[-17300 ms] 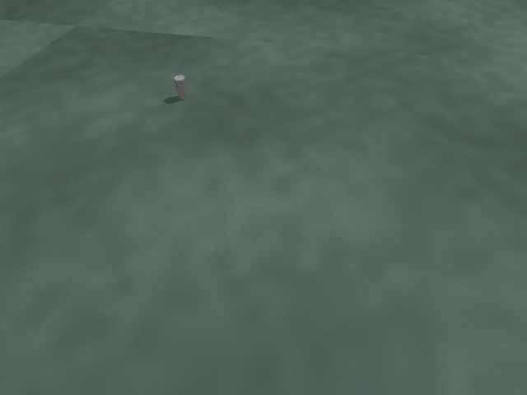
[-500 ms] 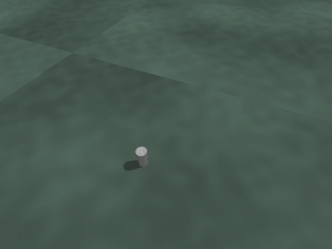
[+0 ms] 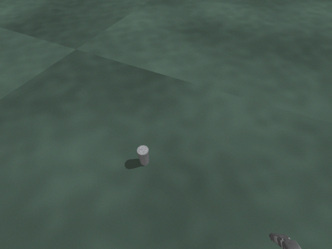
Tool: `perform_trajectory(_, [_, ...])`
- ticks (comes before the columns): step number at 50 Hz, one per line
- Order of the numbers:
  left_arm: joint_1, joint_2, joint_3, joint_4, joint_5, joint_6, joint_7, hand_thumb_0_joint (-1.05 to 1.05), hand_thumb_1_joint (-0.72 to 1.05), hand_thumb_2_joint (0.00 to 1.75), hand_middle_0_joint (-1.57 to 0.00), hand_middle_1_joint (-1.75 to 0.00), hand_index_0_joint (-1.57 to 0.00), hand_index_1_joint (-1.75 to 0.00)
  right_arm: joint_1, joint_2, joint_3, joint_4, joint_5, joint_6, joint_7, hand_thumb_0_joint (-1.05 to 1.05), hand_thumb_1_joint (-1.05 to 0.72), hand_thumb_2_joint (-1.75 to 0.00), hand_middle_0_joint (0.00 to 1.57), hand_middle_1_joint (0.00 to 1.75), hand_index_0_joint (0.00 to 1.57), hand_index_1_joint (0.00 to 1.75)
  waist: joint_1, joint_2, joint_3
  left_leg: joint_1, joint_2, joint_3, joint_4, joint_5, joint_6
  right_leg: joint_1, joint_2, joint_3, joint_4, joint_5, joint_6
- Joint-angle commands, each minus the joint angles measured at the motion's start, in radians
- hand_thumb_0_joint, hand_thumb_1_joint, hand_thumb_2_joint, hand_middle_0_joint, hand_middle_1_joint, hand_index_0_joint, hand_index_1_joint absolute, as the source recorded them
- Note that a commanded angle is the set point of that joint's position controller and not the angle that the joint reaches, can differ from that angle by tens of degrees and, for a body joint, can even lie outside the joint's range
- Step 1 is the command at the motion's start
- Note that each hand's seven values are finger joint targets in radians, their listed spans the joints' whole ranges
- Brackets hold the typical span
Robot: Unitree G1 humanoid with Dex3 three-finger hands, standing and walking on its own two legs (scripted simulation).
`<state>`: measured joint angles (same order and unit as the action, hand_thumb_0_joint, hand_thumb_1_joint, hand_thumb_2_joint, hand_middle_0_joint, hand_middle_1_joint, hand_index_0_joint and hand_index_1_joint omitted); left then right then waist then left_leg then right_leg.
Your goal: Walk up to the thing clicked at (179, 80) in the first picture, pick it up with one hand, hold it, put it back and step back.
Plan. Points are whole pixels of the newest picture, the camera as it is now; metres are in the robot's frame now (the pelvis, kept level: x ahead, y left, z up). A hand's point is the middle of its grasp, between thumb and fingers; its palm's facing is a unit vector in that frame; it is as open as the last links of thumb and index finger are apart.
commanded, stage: stand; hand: left
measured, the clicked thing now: (143, 156) +0.80 +0.19 -0.70
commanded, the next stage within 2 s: walk up in 0.90 s
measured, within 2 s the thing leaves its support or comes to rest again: neither
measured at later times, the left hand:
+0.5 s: hand out of the picture +0.04 +0.24 -0.15, palm faces -0.04 -0.94 -0.35, open 7.4 cm
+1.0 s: hand out of the picture +0.06 +0.24 -0.14, palm faces +0.01 -0.94 -0.33, open 7.4 cm
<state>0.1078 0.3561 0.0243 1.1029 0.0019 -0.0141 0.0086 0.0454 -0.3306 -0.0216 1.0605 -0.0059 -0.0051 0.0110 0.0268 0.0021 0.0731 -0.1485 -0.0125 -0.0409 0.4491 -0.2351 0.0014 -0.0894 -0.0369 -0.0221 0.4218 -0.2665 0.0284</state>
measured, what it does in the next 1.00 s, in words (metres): stands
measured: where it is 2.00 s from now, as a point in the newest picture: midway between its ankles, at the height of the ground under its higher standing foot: (168, 229)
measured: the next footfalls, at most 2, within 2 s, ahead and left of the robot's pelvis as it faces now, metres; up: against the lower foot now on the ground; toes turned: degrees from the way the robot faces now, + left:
left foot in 1.20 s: +0.18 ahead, +0.16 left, +0.00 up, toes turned +5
right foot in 1.70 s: +0.35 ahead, -0.11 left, +0.00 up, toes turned -4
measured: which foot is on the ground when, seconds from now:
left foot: down 0.00-0.96, up 0.98-1.00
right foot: down 0.00-1.00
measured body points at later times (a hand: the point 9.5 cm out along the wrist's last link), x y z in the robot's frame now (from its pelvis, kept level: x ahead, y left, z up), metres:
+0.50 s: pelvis -0.03 -0.01 +0.01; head -0.03 -0.02 +0.46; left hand +0.04 +0.29 -0.12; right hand +0.02 -0.32 -0.13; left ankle +0.01 +0.12 -0.74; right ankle -0.02 -0.14 -0.74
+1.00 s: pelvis -0.01 -0.02 +0.01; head -0.02 -0.02 +0.46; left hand +0.06 +0.29 -0.12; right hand +0.05 -0.32 -0.13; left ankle +0.00 +0.11 -0.72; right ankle -0.02 -0.14 -0.74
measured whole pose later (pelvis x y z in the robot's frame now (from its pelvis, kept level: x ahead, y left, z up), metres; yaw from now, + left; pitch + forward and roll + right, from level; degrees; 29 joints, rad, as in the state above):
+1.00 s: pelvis -0.01 -0.02 +0.01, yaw +0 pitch -2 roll +0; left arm 0.17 0.35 0.05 1.07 0.03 -0.04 -0.04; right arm 0.19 -0.37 -0.03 1.09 -0.03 -0.01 0.04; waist 0.00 0.01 0.01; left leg -0.24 0.01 -0.03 0.58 -0.41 0.02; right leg -0.11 -0.01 -0.03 0.39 -0.33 -0.04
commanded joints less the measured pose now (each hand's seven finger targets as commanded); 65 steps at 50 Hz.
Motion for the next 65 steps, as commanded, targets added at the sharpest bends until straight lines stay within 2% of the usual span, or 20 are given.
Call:
perform_trajectory(1, [-0.059,0.202,0.027,-0.058,0.002,-0.02,0.007,0.0,0.9,0.9,-0.2,-0.3,-0.2,-0.3,-0.041,-0.225,-0.04,-0.046,0.001,-0.024,-0.017,0.0,-0.9,-0.9,0.2,0.3,0.2,0.3,-0.022,0.016,-0.114,0.062,0.132,-0.089,-0.1,0.381,0.027,0.031,-0.086,0.069,-0.082,0.295,-0.038])
perform_trajectory(10, [-0.054,0.199,0.018,-0.028,0.01,-0.018,-0.004,0.0,0.9,0.9,-0.2,-0.3,-0.2,-0.3,-0.044,-0.222,-0.03,-0.014,0.0,-0.024,-0.012,0.0,-0.9,-0.9,0.2,0.3,0.2,0.3,-0.018,0.008,-0.057,0.019,0.118,-0.089,-0.189,0.079,0.011,-0.02,-0.086,0.089,-0.167,0.072,-0.037])
perform_trajectory(23, [-0.053,0.224,0.018,-0.038,0.013,-0.018,-0.008,0.0,0.9,0.9,-0.2,-0.3,-0.2,-0.3,0.027,-0.228,-0.031,0.017,-0.007,-0.019,-0.003,0.0,-0.9,-0.9,0.2,0.3,0.2,0.3,-0.03,-0.035,-0.02,-0.029,0.105,-0.085,-0.178,-0.041,0.012,-0.104,-0.093,0.133,-0.217,-0.146,-0.05])
perform_trajectory(29, [-0.034,0.213,0.015,-0.038,0.005,-0.023,-0.012,0.0,0.9,0.9,-0.2,-0.3,-0.2,-0.3,0.041,-0.23,-0.023,0.02,-0.009,-0.031,-0.007,0.0,-0.9,-0.9,0.2,0.3,0.2,0.3,-0.023,0.012,-0.069,-0.024,0.128,-0.096,-0.19,0.057,0.012,-0.037,-0.087,0.113,-0.154,0.049,-0.052])
perform_trajectory(44, [-0.026,0.22,0.009,-0.038,0.005,-0.022,-0.007,0.0,0.9,0.9,-0.2,-0.3,-0.2,-0.3,0.055,-0.232,-0.012,0.023,-0.001,-0.028,-0.011,0.0,-0.9,-0.9,0.2,0.3,0.2,0.3,-0.029,-0.013,-0.085,0.019,0.131,-0.081,-0.166,0.163,0.009,-0.036,-0.09,0.114,-0.155,0.13,-0.048])
perform_trajectory(45, [0.042,0.283,0.074,-0.072,0.019,-0.03,-0.027,0.0,0.9,0.9,-0.2,-0.3,-0.2,-0.3,0.125,-0.3,-0.066,-0.02,-0.016,-0.036,0.012,0.0,-0.9,-0.9,0.2,0.3,0.2,0.3,-0.021,-0.019,-0.175,-0.019,0.077,-0.073,-0.079,-0.314,0.073,0.041,-0.038,0.095,-0.102,-0.306,-0.092])
perform_trajectory(46, [0.098,0.294,0.083,-0.062,0.03,-0.031,-0.032,0.0,0.9,0.9,-0.2,-0.3,-0.2,-0.3,0.109,-0.307,-0.075,-0.03,-0.027,-0.033,0.02,0.0,-0.9,-0.9,0.2,0.3,0.2,0.3,0.008,-0.014,-0.112,-0.167,0.073,-0.076,-0.043,-0.462,0.074,0.045,-0.076,0.163,-0.11,-0.478,-0.122])
perform_trajectory(47, [0.123,0.307,0.096,-0.061,0.036,-0.032,-0.033,0.0,0.9,0.9,-0.2,-0.3,-0.2,-0.3,0.052,-0.292,-0.072,-0.054,-0.03,-0.027,0.025,0.0,-0.9,-0.9,0.2,0.3,0.2,0.3,0.038,-0.046,-0.031,-0.348,0.035,-0.018,0.037,-0.452,0.049,0.102,-0.129,0.243,-0.182,-0.571,-0.153])
perform_trajectory(48, [0.159,0.342,0.113,-0.069,0.038,-0.036,-0.031,0.0,0.9,0.9,-0.2,-0.3,-0.2,-0.3,0.004,-0.259,-0.069,-0.088,-0.029,-0.025,0.028,0.0,-0.9,-0.9,0.2,0.3,0.2,0.3,0.071,-0.168,0.027,-0.454,0.001,0.056,0.253,-0.298,0.031,0.112,-0.267,0.403,-0.309,-0.625,-0.204])
perform_trajectory(49, [0.15,0.36,0.126,-0.092,0.04,-0.046,-0.026,0.0,0.9,0.9,-0.2,-0.3,-0.2,-0.3,-0.006,-0.255,-0.077,-0.108,-0.039,-0.027,0.027,0.0,-0.9,-0.9,0.2,0.3,0.2,0.3,0.072,-0.151,0.095,-0.547,0.058,-0.001,0.344,-0.224,0.023,0.105,-0.352,0.459,-0.344,-0.543,-0.255])
perform_trajectory(50, [0.136,0.345,0.127,-0.108,0.038,-0.051,-0.025,0.0,0.9,0.9,-0.2,-0.3,-0.2,-0.3,0.014,-0.257,-0.083,-0.104,-0.034,-0.035,0.026,0.0,-0.9,-0.9,0.2,0.3,0.2,0.3,0.066,-0.101,0.119,-0.562,0.083,-0.039,0.339,-0.186,0.019,0.13,-0.359,0.447,-0.318,-0.368,-0.278])
perform_trajectory(52, [0.137,0.308,0.12,-0.124,0.035,-0.058,-0.025,0.0,0.9,0.9,-0.2,-0.3,-0.2,-0.3,0.027,-0.254,-0.089,-0.115,-0.031,-0.047,0.035,0.0,-0.9,-0.9,0.2,0.3,0.2,0.3,0.049,-0.071,0.08,-0.53,0.091,-0.037,0.334,-0.184,0.02,0.175,-0.287,0.326,-0.288,-0.176,-0.258])
perform_trajectory(57, [-0.001,0.319,0.112,-0.219,0.038,-0.054,-0.048,0.0,0.9,0.9,-0.2,-0.3,-0.2,-0.3,0.168,-0.24,-0.109,-0.128,-0.024,-0.049,0.061,0.0,-0.9,-0.9,0.2,0.3,0.2,0.3,-0.054,-0.204,0.037,-0.118,0.097,0.047,0.137,-0.027,0.007,-0.158,-0.194,0.124,-0.21,-0.179,-0.197])
perform_trajectory(59, [0.01,0.275,0.099,-0.233,0.028,-0.043,-0.051,0.0,0.9,0.9,-0.2,-0.3,-0.2,-0.3,0.297,-0.26,-0.13,-0.088,-0.03,-0.057,0.049,0.0,-0.9,-0.9,0.2,0.3,0.2,0.3,-0.115,-0.095,-0.01,0.134,0.043,0.1,0.044,0.106,0.0,-0.3,-0.125,0.02,0.013,-0.117,-0.156])
perform_trajectory(60, [0.058,0.228,0.084,-0.235,0.033,-0.04,-0.052,0.0,0.9,0.9,-0.2,-0.3,-0.2,-0.3,0.408,-0.303,-0.151,-0.057,-0.034,-0.061,0.036,0.0,-0.9,-0.9,0.2,0.3,0.2,0.3,-0.159,0.063,-0.085,0.288,0.03,0.082,0.049,0.025,0.015,-0.368,-0.07,-0.023,0.255,-0.098,-0.14])
perform_trajectory(61, [0.135,0.154,0.064,-0.234,0.025,-0.036,-0.053,0.0,0.9,0.9,-0.2,-0.3,-0.2,-0.3,0.474,-0.374,-0.17,-0.058,-0.047,-0.065,0.023,0.0,-0.9,-0.9,0.2,0.3,0.2,0.3,-0.172,0.314,-0.098,0.329,0.18,-0.175,-0.102,-0.285,0.072,-0.521,0.05,-0.046,0.549,-0.32,-0.106])
perform_trajectory(62, [0.192,0.157,0.062,-0.237,0.02,-0.029,-0.048,0.0,0.9,0.9,-0.2,-0.3,-0.2,-0.3,0.421,-0.436,-0.168,-0.105,-0.053,-0.073,0.019,0.0,-0.9,-0.9,0.2,0.3,0.2,0.3,-0.13,0.309,-0.096,0.223,0.377,-0.635,-0.276,-0.619,0.149,-0.594,0.121,0.103,0.718,-0.333,-0.09])
perform_trajectory(63, [0.19,0.273,0.085,-0.216,0.016,-0.017,-0.04,0.0,0.9,0.9,-0.2,-0.3,-0.2,-0.3,0.295,-0.453,-0.168,-0.15,-0.021,-0.072,0.022,0.0,-0.9,-0.9,0.2,0.3,0.2,0.3,-0.094,0.18,-0.04,0.052,0.42,-0.658,-0.337,-0.73,0.198,-0.51,0.045,0.177,0.739,-0.297,-0.104])
perform_trajectory(64, [0.18,0.293,0.084,-0.218,0.012,-0.019,-0.037,0.0,0.9,0.9,-0.2,-0.3,-0.2,-0.3,0.244,-0.443,-0.16,-0.169,-0.017,-0.07,0.023,0.0,-0.9,-0.9,0.2,0.3,0.2,0.3,-0.073,0.162,0.031,-0.03,0.423,-0.628,-0.342,-0.691,0.215,-0.504,0.016,0.182,0.755,-0.253,-0.103])
perform_trajectory(65, [0.199,0.305,0.083,-0.2,0.006,-0.022,-0.038,0.0,0.9,0.9,-0.2,-0.3,-0.2,-0.3,0.204,-0.4,-0.145,-0.19,-0.015,-0.075,0.019,0.0,-0.9,-0.9,0.2,0.3,0.2,0.3,-0.048,0.105,0.045,-0.025,0.377,-0.486,-0.302,-0.535,0.193,-0.513,-0.006,0.197,0.737,-0.172,-0.094])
